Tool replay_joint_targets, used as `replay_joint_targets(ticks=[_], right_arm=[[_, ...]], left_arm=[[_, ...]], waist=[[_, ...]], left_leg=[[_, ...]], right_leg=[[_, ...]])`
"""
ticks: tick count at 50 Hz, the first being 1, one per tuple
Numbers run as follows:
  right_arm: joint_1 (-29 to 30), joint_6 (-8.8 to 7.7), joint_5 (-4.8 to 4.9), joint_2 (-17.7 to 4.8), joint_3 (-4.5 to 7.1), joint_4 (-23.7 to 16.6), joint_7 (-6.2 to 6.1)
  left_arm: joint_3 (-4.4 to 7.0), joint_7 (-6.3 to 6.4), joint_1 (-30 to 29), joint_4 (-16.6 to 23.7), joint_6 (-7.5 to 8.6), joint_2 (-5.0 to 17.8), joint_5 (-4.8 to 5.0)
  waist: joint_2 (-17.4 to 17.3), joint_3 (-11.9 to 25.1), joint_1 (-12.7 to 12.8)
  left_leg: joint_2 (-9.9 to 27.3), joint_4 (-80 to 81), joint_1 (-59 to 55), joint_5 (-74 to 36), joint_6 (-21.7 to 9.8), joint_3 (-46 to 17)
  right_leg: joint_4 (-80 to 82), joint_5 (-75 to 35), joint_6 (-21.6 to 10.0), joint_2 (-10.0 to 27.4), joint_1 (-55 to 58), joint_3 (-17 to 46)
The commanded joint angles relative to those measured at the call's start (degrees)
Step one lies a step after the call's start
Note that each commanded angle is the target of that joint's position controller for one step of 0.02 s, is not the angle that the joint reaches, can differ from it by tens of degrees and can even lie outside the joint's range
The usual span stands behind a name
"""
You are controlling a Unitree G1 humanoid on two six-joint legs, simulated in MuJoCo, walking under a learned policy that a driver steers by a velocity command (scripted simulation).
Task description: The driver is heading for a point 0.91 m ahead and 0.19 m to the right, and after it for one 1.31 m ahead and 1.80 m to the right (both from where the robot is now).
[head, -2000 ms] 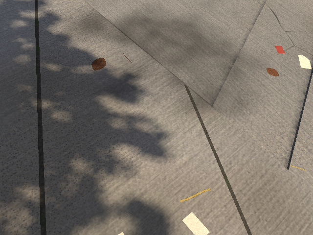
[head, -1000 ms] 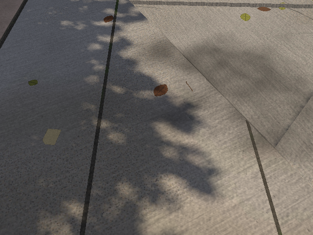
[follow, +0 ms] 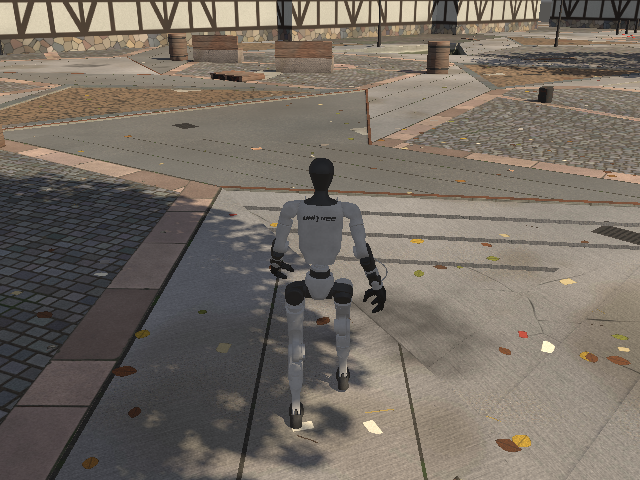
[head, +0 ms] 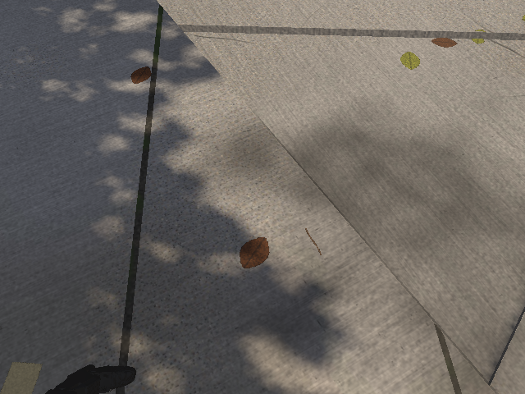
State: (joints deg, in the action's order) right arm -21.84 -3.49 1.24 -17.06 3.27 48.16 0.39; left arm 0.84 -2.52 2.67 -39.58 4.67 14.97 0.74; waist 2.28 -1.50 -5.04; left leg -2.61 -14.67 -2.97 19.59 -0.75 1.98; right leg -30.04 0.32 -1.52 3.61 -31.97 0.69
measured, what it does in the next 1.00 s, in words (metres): walks ahead: right foot, then left foot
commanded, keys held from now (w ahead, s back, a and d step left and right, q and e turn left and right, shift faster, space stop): w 0.80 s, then w+e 0.20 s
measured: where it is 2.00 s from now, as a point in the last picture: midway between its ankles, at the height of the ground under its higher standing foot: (262, 262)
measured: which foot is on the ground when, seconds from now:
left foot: down 0.00-0.06, up 0.08-0.56, down 0.58-1.00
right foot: up 0.00-0.02, down 0.04-0.60, up 0.62-1.00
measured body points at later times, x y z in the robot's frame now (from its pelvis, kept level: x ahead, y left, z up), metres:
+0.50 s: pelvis +0.27 -0.02 +0.01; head +0.30 -0.02 +0.46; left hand +0.27 +0.26 -0.12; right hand +0.48 -0.25 -0.09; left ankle +0.45 +0.13 -0.70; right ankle +0.16 -0.12 -0.73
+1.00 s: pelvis +0.54 +0.02 +0.01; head +0.56 +0.02 +0.46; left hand +0.73 +0.25 -0.09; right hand +0.55 -0.27 -0.12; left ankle +0.45 +0.11 -0.73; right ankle +0.72 -0.15 -0.68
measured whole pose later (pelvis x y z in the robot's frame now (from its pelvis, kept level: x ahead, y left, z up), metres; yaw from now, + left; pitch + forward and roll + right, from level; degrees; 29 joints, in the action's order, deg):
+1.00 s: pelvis +0.54 +0.02 +0.01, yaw -3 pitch +1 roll +2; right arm -18.4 -5.2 0.0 -15.6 3.0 51.1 0.3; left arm 2.7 -1.4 6.8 -44.2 3.2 15.2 1.3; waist 2.6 -1.1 -3.8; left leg -3.3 -10.3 -2.2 13.7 -2.4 6.1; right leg -36.8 -4.1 -0.7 5.5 -37.6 1.9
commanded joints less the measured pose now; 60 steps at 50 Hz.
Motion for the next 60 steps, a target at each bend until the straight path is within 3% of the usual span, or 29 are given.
replay_joint_targets(ticks=[1,2,3,4,5,6,7,8,12,18,23,27,29,30,31,32,33,34,35,36,39,46,52,54,56,57,58,59,60], right_arm=[[1.68,0.59,0.05,-10.2,2.37,-2.24,-0.71],[1.24,0.64,-0.75,-7.82,1.3,-3.0,-0.92],[-5.29,-0.38,-1.02,-1.91,-0.63,-4.83,-0.55],[-4.4,-1.54,-0.69,-3.01,-0.64,-3.95,-0.27],[0.31,-2.18,0.88,-7.82,0.74,-5.09,0.13],[4.34,-2.45,1.14,-7.86,0.67,-6.18,0.12],[6.49,-2.34,0.25,-7.29,0.72,-6.57,-0.08],[5.96,-1.78,-0.31,-6.88,1.05,-6.28,-0.23],[4.82,0.13,-0.79,-3.91,0.64,-5.56,-0.58],[16.25,-0.76,-0.87,-1.72,-0.13,-8.29,0.02],[24.04,-1.6,-0.21,-1.74,-0.46,-10.92,1.49],[21.38,-2.07,-0.27,-4.0,0.33,-10.84,2.3],[7.39,-2.05,-0.55,-8.13,2.58,-6.63,1.52],[-2.59,-1.74,-1.13,-12.37,3.63,-4.98,0.85],[-3.54,-1.66,-1.24,-14.86,3.99,-3.9,1.32],[-2.38,-1.72,-0.47,-8.91,2.49,-4.48,1.42],[1.66,-1.77,-0.49,-7.12,1.82,-4.88,1.27],[5.44,-1.76,-0.78,-6.43,1.53,-5.36,1.27],[7.88,-1.84,-1.15,-4.97,1.18,-5.56,1.39],[8.97,-2.07,-1.74,-4.15,0.88,-5.57,1.4],[8.64,-2.93,-1.29,-4.99,1.16,-4.16,1.3],[5.19,-2.77,-1.41,-7.42,1.73,-0.85,-0.26],[2.26,-1.03,-0.66,-8.08,2.2,1.94,-0.66],[3.52,-0.11,-0.44,-9.19,2.6,1.64,-1.08],[5.99,1.3,-0.55,-9.98,2.71,0.5,-2.16],[-3.72,-2.39,-12.59,-3.45,-0.81,3.64,1.83],[-11.04,-4.06,-11.88,2.32,-2.46,0.66,4.1],[-1.98,-4.59,-5.95,-3.12,-1.49,0.49,5.09],[9.85,-4.63,-3.4,-4.62,-0.96,-2.81,4.81]], left_arm=[[3.64,0.13,6.62,1.85,1.0,9.11,-0.16],[4.96,0.7,16.11,-0.46,0.84,12.32,-0.45],[6.4,1.01,22.02,-1.25,0.51,18.47,-1.5],[5.45,0.76,23.83,-1.75,0.27,14.61,-0.42],[4.34,0.76,20.12,-1.43,0.3,11.62,-0.13],[3.91,0.84,16.21,-0.76,0.23,10.23,-0.23],[3.46,0.69,13.0,-0.65,0.25,8.69,-0.57],[3.01,0.55,11.04,-0.4,0.58,7.2,-1.06],[3.52,0.67,10.64,-1.86,1.79,8.08,-0.83],[3.96,2.0,14.95,-4.7,0.93,9.86,-0.34],[4.39,2.4,19.69,-7.77,-0.37,10.97,0.36],[5.06,3.01,18.76,-8.72,-1.49,12.17,0.71],[4.45,3.26,17.5,-8.38,-2.05,10.75,0.28],[3.05,3.41,18.49,-6.91,-1.94,7.51,-1.26],[1.5,2.83,25.46,-6.45,-0.64,1.56,-0.44],[2.83,2.47,20.84,-6.89,0.47,8.14,0.88],[3.52,2.15,15.65,-5.13,1.19,10.21,2.02],[3.38,2.39,13.02,-4.62,1.44,9.45,1.64],[3.62,2.52,11.81,-4.45,1.29,8.96,0.65],[3.7,2.43,13.2,-4.73,0.79,8.15,0.41],[3.32,2.68,13.94,-4.88,-0.75,5.61,0.07],[2.43,1.57,2.91,-1.84,-0.6,3.39,0.4],[2.37,-0.3,-3.59,2.55,-0.82,3.55,0.56],[2.89,-0.99,-2.18,3.32,-1.0,4.6,0.32],[5.16,-1.0,9.46,1.05,-1.1,8.22,-0.33],[5.21,0.68,21.72,-4.22,0.67,10.48,-5.02],[6.54,1.75,27.1,-3.25,1.06,15.64,-5.26],[5.87,1.47,31.27,-4.71,0.75,12.79,-5.81],[6.52,1.64,29.15,-6.64,1.69,12.53,-5.35]], waist=[[-6.27,4.71,7.86],[-4.1,12.36,11.59],[8.78,21.32,10.18],[12.42,24.85,11.34],[7.74,15.95,11.19],[3.89,9.96,9.84],[1.14,5.55,8.22],[2.07,3.89,6.26],[2.09,2.29,3.97],[0.87,-0.91,7.59],[0.6,-3.24,10.15],[2.2,-0.84,7.01],[1.21,8.61,-0.04],[-6.49,17.64,-2.89],[-21.02,22.85,1.61],[-13.67,19.0,-1.12],[-10.98,11.0,-0.46],[-6.11,6.86,1.3],[-5.15,3.79,2.63],[-6.65,3.66,4.39],[-6.39,2.36,5.81],[-5.47,-1.42,2.12],[-5.1,-3.55,0.8],[-6.38,-1.79,2.39],[-6.82,4.94,8.91],[0.57,16.66,9.56],[10.58,30.5,7.39],[2.91,27.38,14.83],[0.15,11.77,16.13]], left_leg=[[14.46,-11.55,0.37,-41.82,-7.21,-5.33],[11.5,-24.76,7.75,-37.15,-5.25,-2.97],[2.78,-47.68,31.39,-14.26,-0.7,0.02],[-0.47,-56.6,40.9,13.23,-0.3,-7.65],[3.06,-60.6,46.5,11.02,-1.04,-9.16],[6.03,-58.78,46.62,5.82,-1.5,-7.18],[8.01,-55.05,45.0,1.74,-1.26,-6.11],[9.8,-51.96,41.5,-1.34,-1.05,-6.47],[10.69,-46.32,38.48,-7.49,1.01,-5.6],[9.44,-25.94,40.32,-23.75,1.85,-3.89],[7.61,-17.17,41.09,-23.31,0.63,-3.02],[5.37,-13.98,34.91,-15.52,-2.5,-1.77],[3.49,-12.7,13.43,-17.38,-5.72,0.17],[14.96,-14.74,-4.18,-19.32,-9.5,-13.17],[25.12,-7.08,-19.63,-5.48,-18.15,-40.21],[23.61,-3.24,-17.23,2.6,-16.05,-40.76],[21.95,-1.89,-10.07,0.94,-13.79,-32.5],[19.83,-0.54,-2.52,-4.82,-12.76,-26.78],[17.87,1.11,3.28,-10.31,-12.47,-22.52],[16.64,2.58,6.81,-13.9,-12.22,-19.72],[15.64,6.18,11.4,-20.1,-13.45,-14.29],[13.6,9.06,9.88,-22.28,-10.11,-1.74],[18.27,4.67,-2.36,-27.95,-8.37,1.68],[18.54,-1.05,-4.59,-41.58,-7.05,3.42],[15.33,-19.45,-1.93,-60.8,-4.18,6.57],[13.55,-28.71,4.79,-43.75,-2.13,7.44],[2.51,-44.27,30.91,-1.69,2.34,6.02],[-0.77,-55.15,42.12,14.94,2.78,-3.81],[2.03,-60.98,49.65,13.47,1.87,-8.14]], right_leg=[[2.99,3.33,-3.48,-3.01,12.58,-2.74],[0.57,1.0,-6.05,0.82,28.24,0.79],[1.93,8.7,-15.0,15.61,51.65,25.81],[10.87,15.73,-17.46,18.75,55.14,41.69],[12.13,19.43,-14.61,17.22,48.96,34.74],[13.04,16.49,-12.9,15.05,40.77,27.22],[14.85,11.55,-12.12,12.73,33.1,21.86],[16.7,7.64,-11.38,10.77,27.95,18.11],[21.62,-1.19,-12.73,8.89,21.94,10.85],[23.19,-3.08,-10.36,6.64,25.08,3.81],[21.01,-2.49,-10.14,9.64,32.28,4.09],[14.34,-15.17,-8.28,11.43,37.64,4.38],[-2.71,-25.91,-5.53,6.69,32.65,0.48],[-21.43,-7.38,-3.35,2.71,20.23,-2.08],[-37.89,32.0,-0.3,-7.91,-1.73,1.26],[-43.11,33.53,-0.99,-4.8,-8.23,7.58],[-42.79,28.24,-1.75,-2.07,-11.12,6.11],[-40.27,22.95,-1.54,0.84,-9.41,4.28],[-37.02,19.52,-1.05,2.5,-7.68,3.8],[-35.49,17.08,-0.7,3.83,-4.18,4.16],[-31.01,14.31,1.06,4.67,-2.59,3.14],[-9.85,-6.0,1.59,2.66,-3.91,1.12],[-3.32,-1.05,-1.45,0.88,-8.14,0.34],[-3.08,4.95,-3.19,-1.32,-4.5,-2.65],[-0.56,4.77,-5.37,-6.56,10.99,-6.59],[0.1,-12.0,-10.89,-4.77,34.67,0.29],[-0.35,-21.25,-27.7,10.27,65.76,27.65],[7.22,-22.16,-27.87,16.81,66.1,41.12],[8.01,-21.53,-21.57,14.57,55.16,32.86]])
Velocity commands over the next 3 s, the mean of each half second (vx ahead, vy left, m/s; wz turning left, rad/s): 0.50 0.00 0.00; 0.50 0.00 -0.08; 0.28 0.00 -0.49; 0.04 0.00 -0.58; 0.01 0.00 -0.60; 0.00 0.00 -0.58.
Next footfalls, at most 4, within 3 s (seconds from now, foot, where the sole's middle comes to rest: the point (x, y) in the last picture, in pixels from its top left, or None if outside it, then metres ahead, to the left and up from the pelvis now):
0.04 right None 0.20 -0.12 -0.77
0.58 left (211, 386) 0.49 0.12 -0.77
1.14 right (296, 273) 0.79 -0.13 -0.77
1.68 left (235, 232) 0.95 0.03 -0.77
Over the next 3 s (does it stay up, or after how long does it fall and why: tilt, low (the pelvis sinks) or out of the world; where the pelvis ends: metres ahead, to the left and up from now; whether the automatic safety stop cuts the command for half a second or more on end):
stays up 0.89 -0.08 0.02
